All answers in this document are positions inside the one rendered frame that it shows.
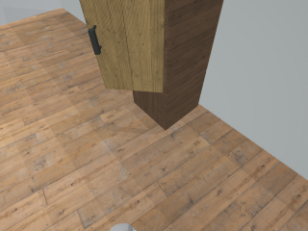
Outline cupboard door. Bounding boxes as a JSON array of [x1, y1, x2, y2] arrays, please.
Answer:
[[79, 0, 166, 93]]

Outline handle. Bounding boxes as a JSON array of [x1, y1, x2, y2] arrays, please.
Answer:
[[88, 25, 102, 55]]

